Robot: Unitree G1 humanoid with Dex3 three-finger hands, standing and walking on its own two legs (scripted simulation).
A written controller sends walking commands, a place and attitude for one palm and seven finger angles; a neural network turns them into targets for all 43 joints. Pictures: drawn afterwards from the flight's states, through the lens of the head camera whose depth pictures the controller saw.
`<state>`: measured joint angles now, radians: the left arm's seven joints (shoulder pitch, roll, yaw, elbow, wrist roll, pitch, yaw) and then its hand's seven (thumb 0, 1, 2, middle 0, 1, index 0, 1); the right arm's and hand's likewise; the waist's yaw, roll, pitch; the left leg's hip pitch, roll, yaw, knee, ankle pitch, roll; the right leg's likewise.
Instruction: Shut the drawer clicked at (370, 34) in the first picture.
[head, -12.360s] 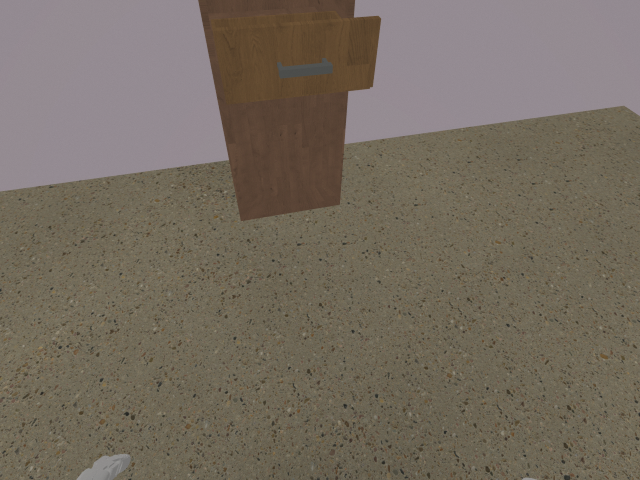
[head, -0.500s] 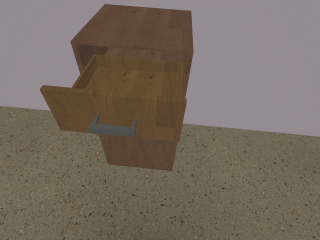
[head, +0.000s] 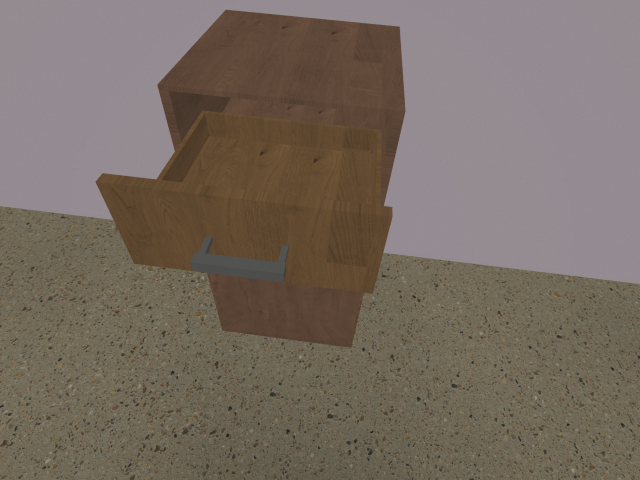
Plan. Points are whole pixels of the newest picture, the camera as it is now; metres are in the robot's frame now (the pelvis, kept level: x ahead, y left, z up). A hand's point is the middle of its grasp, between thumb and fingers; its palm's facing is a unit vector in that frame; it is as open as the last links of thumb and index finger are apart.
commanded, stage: come to a stop and stand still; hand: left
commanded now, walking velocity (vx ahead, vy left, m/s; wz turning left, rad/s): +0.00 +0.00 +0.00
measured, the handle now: (242, 257) +0.41 +0.15 +0.03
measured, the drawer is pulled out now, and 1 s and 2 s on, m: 0.28 0.28 0.28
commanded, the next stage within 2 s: look again from close up in 0.48 s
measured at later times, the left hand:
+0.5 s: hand out of the picture +0.03 +0.14 -0.18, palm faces +0.01 -0.99 -0.15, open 7.4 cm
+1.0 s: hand out of the picture +0.03 +0.15 -0.18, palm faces +0.02 -0.99 -0.13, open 7.4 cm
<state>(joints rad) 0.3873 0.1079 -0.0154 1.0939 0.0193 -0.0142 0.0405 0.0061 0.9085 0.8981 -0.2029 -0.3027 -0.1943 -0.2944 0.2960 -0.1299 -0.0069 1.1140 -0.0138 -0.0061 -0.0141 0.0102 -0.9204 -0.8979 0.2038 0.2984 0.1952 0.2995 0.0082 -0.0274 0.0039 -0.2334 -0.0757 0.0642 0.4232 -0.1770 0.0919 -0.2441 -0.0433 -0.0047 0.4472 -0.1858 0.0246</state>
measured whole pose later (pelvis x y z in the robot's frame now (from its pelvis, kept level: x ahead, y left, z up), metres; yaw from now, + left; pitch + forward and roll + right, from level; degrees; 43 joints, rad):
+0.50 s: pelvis +0.03 -0.01 +0.00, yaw -1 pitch -1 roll +0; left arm 0.33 0.13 -0.02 1.09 0.01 -0.02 0.05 0.01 0.92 0.90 -0.20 -0.30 -0.19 -0.29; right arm 0.28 -0.13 0.01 1.15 -0.01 -0.02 -0.02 0.01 -0.92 -0.90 0.20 0.30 0.19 0.30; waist 0.00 -0.03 0.02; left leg -0.16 -0.06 0.07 0.39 -0.22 0.08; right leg -0.18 -0.03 0.00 0.41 -0.22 0.02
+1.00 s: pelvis +0.05 +0.00 +0.00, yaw -1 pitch -1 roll +0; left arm 0.34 0.12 -0.02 1.10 0.01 -0.02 0.05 0.01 0.91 0.90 -0.20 -0.30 -0.19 -0.29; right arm 0.29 -0.12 0.01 1.16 -0.01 -0.03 -0.03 0.01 -0.92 -0.90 0.20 0.30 0.19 0.30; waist 0.00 -0.04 0.02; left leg -0.13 -0.08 0.07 0.37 -0.22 0.09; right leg -0.15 -0.04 0.01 0.40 -0.23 0.04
